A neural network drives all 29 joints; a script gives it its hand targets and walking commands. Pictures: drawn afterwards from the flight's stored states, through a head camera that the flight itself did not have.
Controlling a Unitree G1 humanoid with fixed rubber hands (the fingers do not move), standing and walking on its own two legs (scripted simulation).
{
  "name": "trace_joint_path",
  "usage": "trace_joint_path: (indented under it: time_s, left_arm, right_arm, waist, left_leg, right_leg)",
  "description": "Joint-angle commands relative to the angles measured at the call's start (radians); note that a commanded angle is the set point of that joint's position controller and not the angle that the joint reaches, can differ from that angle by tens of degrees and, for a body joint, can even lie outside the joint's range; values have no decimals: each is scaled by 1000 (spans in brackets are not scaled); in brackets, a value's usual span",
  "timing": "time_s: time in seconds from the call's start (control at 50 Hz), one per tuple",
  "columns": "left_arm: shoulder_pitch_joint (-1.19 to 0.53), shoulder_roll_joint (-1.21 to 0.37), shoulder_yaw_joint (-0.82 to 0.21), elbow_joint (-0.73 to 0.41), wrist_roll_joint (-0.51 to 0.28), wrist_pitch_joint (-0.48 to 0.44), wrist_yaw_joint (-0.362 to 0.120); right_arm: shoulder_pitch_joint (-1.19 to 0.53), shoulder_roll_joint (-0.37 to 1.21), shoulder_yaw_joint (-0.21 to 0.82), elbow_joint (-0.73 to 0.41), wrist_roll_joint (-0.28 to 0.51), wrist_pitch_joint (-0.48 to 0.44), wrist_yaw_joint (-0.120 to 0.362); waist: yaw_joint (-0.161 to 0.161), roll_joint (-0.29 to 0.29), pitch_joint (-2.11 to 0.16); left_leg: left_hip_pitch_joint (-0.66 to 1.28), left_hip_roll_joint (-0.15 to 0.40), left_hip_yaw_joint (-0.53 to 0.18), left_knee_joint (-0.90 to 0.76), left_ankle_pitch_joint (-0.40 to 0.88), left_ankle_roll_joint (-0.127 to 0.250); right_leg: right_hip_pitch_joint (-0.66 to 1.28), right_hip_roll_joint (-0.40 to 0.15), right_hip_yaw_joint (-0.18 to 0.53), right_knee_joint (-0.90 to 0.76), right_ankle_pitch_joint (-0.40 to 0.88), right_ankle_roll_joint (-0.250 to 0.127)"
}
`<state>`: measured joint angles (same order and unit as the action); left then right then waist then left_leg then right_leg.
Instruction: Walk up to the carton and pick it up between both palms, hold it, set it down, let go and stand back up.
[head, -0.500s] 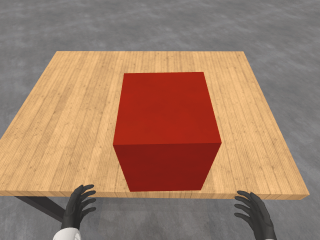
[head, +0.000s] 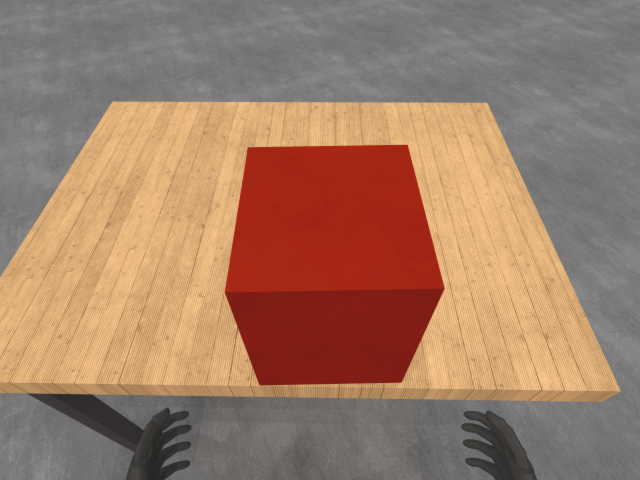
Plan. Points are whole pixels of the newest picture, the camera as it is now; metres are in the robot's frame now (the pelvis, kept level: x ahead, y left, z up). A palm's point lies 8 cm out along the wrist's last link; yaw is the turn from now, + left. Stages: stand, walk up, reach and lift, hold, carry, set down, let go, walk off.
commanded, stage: let go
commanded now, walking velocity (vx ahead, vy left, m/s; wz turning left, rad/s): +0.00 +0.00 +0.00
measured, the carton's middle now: (329, 272) +0.38 +0.00 +0.04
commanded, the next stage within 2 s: stand in 0.22 s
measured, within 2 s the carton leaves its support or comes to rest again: neither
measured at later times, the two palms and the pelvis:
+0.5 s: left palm out of the picture +0.16 +0.27 -0.08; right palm out of the picture +0.14 -0.26 -0.09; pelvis +0.02 +0.00 -0.01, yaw +0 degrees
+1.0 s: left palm out of the picture +0.13 +0.27 -0.08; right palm out of the picture +0.12 -0.27 -0.10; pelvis +0.01 -0.01 -0.01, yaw +0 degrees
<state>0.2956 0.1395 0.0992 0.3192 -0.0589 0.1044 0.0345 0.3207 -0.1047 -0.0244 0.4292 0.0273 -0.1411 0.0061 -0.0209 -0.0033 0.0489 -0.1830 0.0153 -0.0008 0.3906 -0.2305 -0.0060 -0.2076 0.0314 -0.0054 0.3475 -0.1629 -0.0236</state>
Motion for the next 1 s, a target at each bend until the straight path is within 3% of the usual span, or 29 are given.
trace_joint_path:
  time_s: [0.0, 0.02, 0.04, 0.06, 0.14, 0.16, 0.2, 0.22, 0.24, 0.26, 0.28, 0.32, 0.36, 0.38, 0.4, 0.48, 0.56, 0.6, 0.64, 0.66, 0.68, 0.7, 0.74, 0.8, 0.82, 0.86, 0.9, 0.94, 0.98]
  left_arm:
    - [-137, 206, -49, -55, 40, -51, 0]
    - [-124, 193, -47, 29, 58, -42, -13]
    - [-134, 192, -57, -52, 51, -46, -3]
    - [-131, 179, -68, 52, 68, -30, -10]
    - [-145, 186, -47, 8, 62, -52, -14]
    - [-133, 178, -59, 45, 76, -42, -16]
    - [-145, 188, -60, 3, 64, -60, -14]
    - [-100, 367, 29, 147, 134, -102, -8]
    - [-81, 360, 40, 155, 121, -107, -5]
    - [-111, 343, 35, 163, 120, -113, -9]
    - [-90, 313, 27, 170, 115, -115, -12]
    - [-106, 300, 32, 175, 114, -128, -18]
    - [-109, 309, 33, 201, 118, -134, -27]
    - [-112, 320, 22, 212, 113, -136, -32]
    - [-92, 314, 25, 222, 110, -137, -32]
    - [-93, 343, 9, 255, 117, -148, -32]
    - [-120, 374, 29, 261, 116, -167, -43]
    - [-116, 372, 32, 273, 112, -171, -38]
    - [-109, 386, 30, 294, 105, -165, -36]
    - [-114, 395, 33, 295, 113, -170, -39]
    - [-91, 386, 27, 292, 106, -168, -37]
    - [-104, 370, 19, 293, 109, -174, -40]
    - [-94, 387, 24, 316, 105, -172, -40]
    - [-101, 392, 21, 320, 110, -181, -42]
    - [-97, 388, 24, 314, 100, -183, -39]
    - [-106, 402, 28, 345, 100, -173, -37]
    - [-87, 378, 18, 350, 97, -175, -36]
    - [-94, 383, 14, 341, 101, -183, -32]
    - [-118, 378, 14, 345, 100, -178, -33]
  right_arm:
    - [-120, -160, -27, -40, -41, -73, 8]
    - [-117, -167, -30, 87, -65, -64, 3]
    - [-128, -167, -20, 33, -40, -82, 10]
    - [-142, -172, -29, 128, -58, -69, 13]
    - [-150, -163, -21, 118, -55, -94, 10]
    - [-153, -170, -22, 151, -48, -100, 13]
    - [-149, -183, -33, 136, -52, -118, 8]
    - [-46, -380, -75, 219, -94, -21, -12]
    - [-68, -383, -78, 215, -99, 16, -19]
    - [-58, -379, -77, 207, -102, 33, -22]
    - [-85, -366, -77, 209, -106, 42, -22]
    - [-99, -367, -84, 210, -102, 55, -22]
    - [-100, -348, -68, 223, -89, 67, -15]
    - [-83, -345, -72, 217, -81, 76, -11]
    - [-90, -331, -62, 215, -78, 77, -11]
    - [-68, -374, -58, 234, -81, 81, -6]
    - [-85, -405, -65, 224, -81, 84, -3]
    - [-108, -403, -67, 221, -78, 84, -5]
    - [-134, -413, -71, 225, -79, 84, -2]
    - [-81, -398, -69, 227, -68, 89, -5]
    - [-93, -412, -67, 244, -71, 81, -6]
    - [-97, -408, -63, 238, -75, 84, -10]
    - [-87, -420, -72, 244, -76, 84, -5]
    - [-69, -408, -59, 253, -69, 85, -11]
    - [-96, -433, -74, 253, -75, 86, -5]
    - [-102, -411, -62, 254, -70, 93, -4]
    - [-96, -429, -68, 254, -70, 89, -11]
    - [-73, -429, -67, 276, -66, 91, -11]
    - [-105, -427, -63, 261, -71, 89, -5]
  waist:
    - [58, 2, -129]
    - [39, 9, -76]
    - [54, 7, -128]
    - [37, 60, -81]
    - [42, 24, -122]
    - [41, 66, -117]
    - [33, 56, -148]
    - [33, -12, -309]
    - [38, -26, -314]
    - [18, -18, -306]
    - [34, -12, -287]
    - [43, 79, -230]
    - [45, 25, -161]
    - [20, 60, -128]
    - [43, 48, -126]
    - [20, 88, -68]
    - [14, 19, -78]
    - [27, 71, -109]
    - [27, 34, -105]
    - [14, 63, -77]
    - [30, 30, -67]
    - [17, 13, -72]
    - [26, 49, -67]
    - [12, -5, -50]
    - [30, 14, -91]
    - [14, 32, -55]
    - [19, -27, -72]
    - [4, -30, -77]
    - [7, 104, -67]
  left_leg:
    - [31, -4, 80, -61, 109, 3]
    - [44, -9, 83, -63, 97, -10]
    - [62, -7, 83, -53, 133, -4]
    - [65, -6, 75, -55, 128, -20]
    - [86, -6, 75, -40, 182, -21]
    - [73, -12, 81, -39, 191, -25]
    - [114, -7, 65, -15, 238, -33]
    - [89, 72, -33, 82, 451, 4]
    - [71, 68, -31, 77, 454, 18]
    - [70, 74, -11, 69, 417, 20]
    - [56, 67, -35, 59, 385, 20]
    - [11, 69, -35, 53, 293, 24]
    - [5, 81, -54, 30, 213, 38]
    - [-14, 79, -54, 34, 184, 39]
    - [-38, 76, -49, 38, 195, 49]
    - [-50, 75, -52, 7, 127, 43]
    - [-37, 79, -76, -5, 116, 61]
    - [-14, 72, -75, 6, 147, 52]
    - [-9, 84, -80, 12, 151, 56]
    - [-35, 72, -73, 11, 160, 45]
    - [-14, 81, -78, 1, 137, 58]
    - [-12, 74, -71, -3, 114, 50]
    - [-11, 81, -81, -5, 137, 57]
    - [-19, 84, -88, -1, 124, 67]
    - [7, 78, -82, -5, 125, 55]
    - [-1, 75, -73, -6, 103, 49]
    - [27, 90, -79, 8, 107, 62]
    - [35, 83, -79, 12, 115, 54]
    - [2, 86, -80, 11, 165, 52]
  right_leg:
    - [168, -21, -1, -8, 86, 12]
    - [145, -19, -2, -18, 62, 12]
    - [152, -17, 0, -13, 91, 11]
    - [126, -17, -3, -12, 70, 0]
    - [150, -11, -10, -9, 138, 5]
    - [140, -10, -11, -4, 131, 4]
    - [135, -2, -13, 4, 187, 6]
    - [187, -109, 66, 135, 402, -20]
    - [200, -112, 58, 153, 429, -24]
    - [181, -120, 59, 158, 416, -23]
    - [162, -111, 46, 154, 350, -19]
    - [119, -124, 76, 136, 250, -28]
    - [86, -122, 84, 109, 179, -13]
    - [47, -127, 77, 113, 167, -26]
    - [76, -129, 83, 114, 194, -23]
    - [26, -135, 96, 98, 140, -31]
    - [42, -131, 97, 76, 148, -29]
    - [58, -116, 93, 81, 169, -24]
    - [59, -126, 86, 79, 176, -21]
    - [69, -129, 80, 81, 176, -24]
    - [34, -132, 103, 77, 158, -31]
    - [36, -127, 80, 69, 148, -15]
    - [28, -120, 82, 83, 149, -39]
    - [36, -133, 95, 72, 167, -37]
    - [54, -123, 93, 78, 171, -27]
    - [18, -130, 108, 62, 139, -30]
    - [15, -125, 94, 50, 117, -28]
    - [11, -128, 97, 70, 140, -40]
    - [32, -127, 93, 88, 168, -43]
